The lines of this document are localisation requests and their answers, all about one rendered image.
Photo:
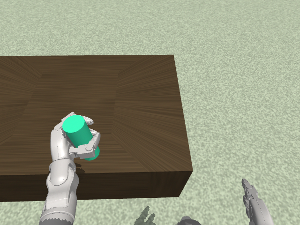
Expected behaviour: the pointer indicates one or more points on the right robot hand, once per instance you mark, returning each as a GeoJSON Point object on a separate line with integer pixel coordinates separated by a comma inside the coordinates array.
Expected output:
{"type": "Point", "coordinates": [256, 209]}

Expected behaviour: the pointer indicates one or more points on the left robot arm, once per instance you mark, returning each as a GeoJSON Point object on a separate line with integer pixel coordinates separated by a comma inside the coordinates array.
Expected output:
{"type": "Point", "coordinates": [61, 200]}

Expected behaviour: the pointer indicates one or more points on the can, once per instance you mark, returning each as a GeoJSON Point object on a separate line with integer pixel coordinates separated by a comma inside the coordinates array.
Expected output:
{"type": "Point", "coordinates": [78, 132]}

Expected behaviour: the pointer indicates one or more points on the left robot hand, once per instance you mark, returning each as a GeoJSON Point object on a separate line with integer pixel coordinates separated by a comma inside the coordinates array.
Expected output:
{"type": "Point", "coordinates": [62, 147]}

